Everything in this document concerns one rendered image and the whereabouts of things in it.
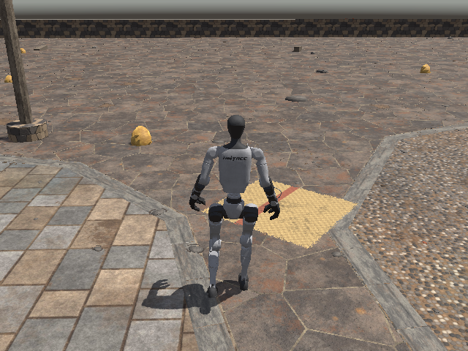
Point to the robot right upper arm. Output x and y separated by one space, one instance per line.
262 167

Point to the robot left hand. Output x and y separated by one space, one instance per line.
198 200

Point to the robot left thigh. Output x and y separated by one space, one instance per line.
215 216

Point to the robot left upper arm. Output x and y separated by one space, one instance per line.
212 153

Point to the robot right foot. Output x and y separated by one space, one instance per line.
243 284

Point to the robot left forearm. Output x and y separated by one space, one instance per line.
198 188

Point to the robot right forearm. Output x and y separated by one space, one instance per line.
270 193

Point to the robot right hand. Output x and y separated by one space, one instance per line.
275 209

